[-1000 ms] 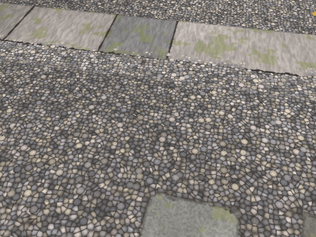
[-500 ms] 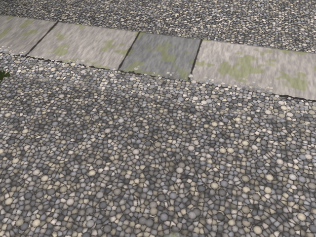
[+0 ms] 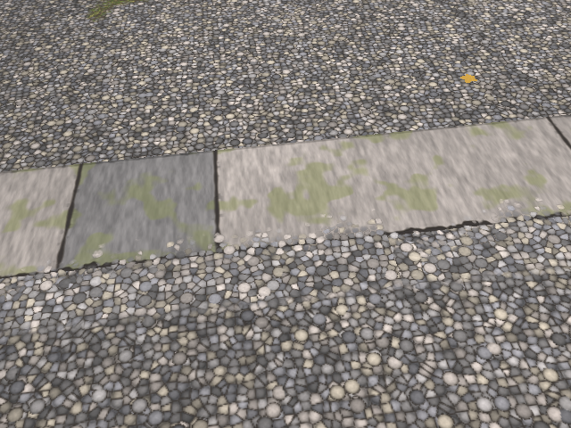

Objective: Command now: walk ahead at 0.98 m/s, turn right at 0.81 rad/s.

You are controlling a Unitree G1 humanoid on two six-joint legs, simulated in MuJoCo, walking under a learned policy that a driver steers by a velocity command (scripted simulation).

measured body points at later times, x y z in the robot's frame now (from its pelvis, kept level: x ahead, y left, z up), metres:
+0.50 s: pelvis +0.41 -0.07 +0.01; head +0.42 -0.11 +0.45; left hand +0.52 +0.16 -0.11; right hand +0.58 -0.38 -0.03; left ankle +0.69 +0.05 -0.66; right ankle +0.33 -0.08 -0.73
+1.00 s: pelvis +0.79 -0.25 +0.00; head +0.80 -0.27 +0.45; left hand +1.12 -0.30 -0.04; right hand +0.55 -0.36 -0.13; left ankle +0.77 -0.06 -0.73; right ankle +0.85 -0.51 -0.67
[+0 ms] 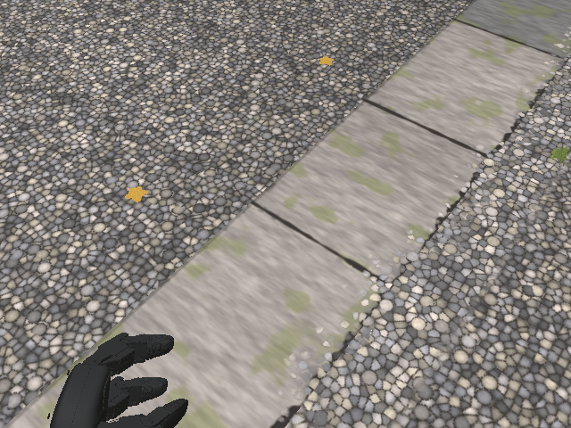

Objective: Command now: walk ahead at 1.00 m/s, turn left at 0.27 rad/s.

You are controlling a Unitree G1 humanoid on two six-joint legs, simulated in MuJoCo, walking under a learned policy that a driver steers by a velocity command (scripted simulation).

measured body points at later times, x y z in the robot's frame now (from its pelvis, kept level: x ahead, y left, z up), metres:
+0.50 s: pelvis +0.43 +0.02 -0.02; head +0.44 +0.05 +0.42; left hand +0.32 +0.29 -0.16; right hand +0.74 -0.12 -0.07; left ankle +0.60 +0.20 -0.69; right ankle +0.28 -0.16 -0.73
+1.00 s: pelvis +0.84 +0.23 -0.02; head +0.84 +0.26 +0.42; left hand +0.85 +0.59 -0.04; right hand +1.08 +0.05 -0.13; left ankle +0.62 +0.17 -0.73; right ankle +1.06 +0.25 -0.74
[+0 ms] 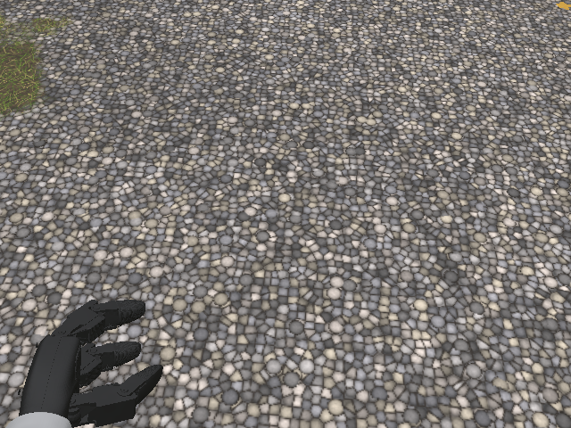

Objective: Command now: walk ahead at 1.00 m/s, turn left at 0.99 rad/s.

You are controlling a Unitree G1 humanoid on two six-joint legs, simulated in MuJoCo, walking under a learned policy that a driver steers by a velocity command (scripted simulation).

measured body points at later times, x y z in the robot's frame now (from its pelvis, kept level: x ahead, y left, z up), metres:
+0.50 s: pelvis +0.40 +0.05 -0.01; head +0.42 +0.07 +0.44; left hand +0.23 +0.26 -0.14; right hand +0.72 -0.04 -0.05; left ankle +0.51 +0.17 -0.71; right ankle +0.17 -0.17 -0.68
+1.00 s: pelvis +0.86 +0.22 -0.02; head +0.90 +0.23 +0.43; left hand +0.99 +0.51 -0.10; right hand +0.95 -0.05 -0.14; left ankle +0.54 +0.20 -0.64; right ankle +1.04 +0.22 -0.71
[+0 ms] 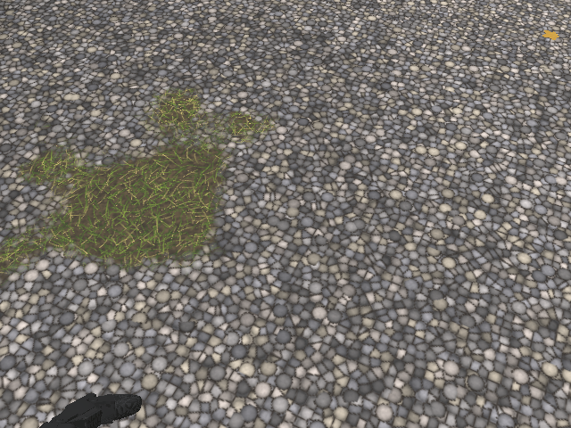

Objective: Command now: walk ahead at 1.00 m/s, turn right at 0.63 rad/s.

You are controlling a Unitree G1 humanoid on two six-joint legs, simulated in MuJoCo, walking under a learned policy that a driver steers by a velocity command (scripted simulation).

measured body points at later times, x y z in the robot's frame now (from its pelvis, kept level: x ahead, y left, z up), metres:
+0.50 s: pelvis +0.41 +0.03 +0.03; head +0.46 +0.01 +0.47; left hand +0.63 +0.26 -0.08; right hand +0.51 -0.28 -0.05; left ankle +0.58 +0.08 -0.69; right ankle +0.26 -0.04 -0.57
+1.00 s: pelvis +0.48 -0.02 +0.05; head +0.48 -0.08 +0.49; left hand +0.81 +0.01 -0.02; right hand +0.35 -0.34 -0.06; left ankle +0.59 +0.08 -0.61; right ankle +0.42 -0.10 -0.69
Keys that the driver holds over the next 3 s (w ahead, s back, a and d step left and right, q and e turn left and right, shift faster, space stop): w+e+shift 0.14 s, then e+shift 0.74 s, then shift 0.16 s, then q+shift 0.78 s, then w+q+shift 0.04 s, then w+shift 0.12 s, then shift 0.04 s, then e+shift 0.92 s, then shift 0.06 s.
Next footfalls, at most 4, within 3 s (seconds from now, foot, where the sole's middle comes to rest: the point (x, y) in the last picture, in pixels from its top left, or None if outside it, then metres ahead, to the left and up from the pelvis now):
0.36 left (261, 353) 0.61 0.06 -0.73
0.84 right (354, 426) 0.45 -0.14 -0.73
1.22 left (286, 341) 0.64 0.01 -0.73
1.52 right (357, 420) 0.46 -0.14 -0.73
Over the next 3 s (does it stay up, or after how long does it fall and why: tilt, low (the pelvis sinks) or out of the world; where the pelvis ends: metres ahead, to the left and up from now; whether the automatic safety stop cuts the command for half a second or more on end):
stays up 0.82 -0.02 0.04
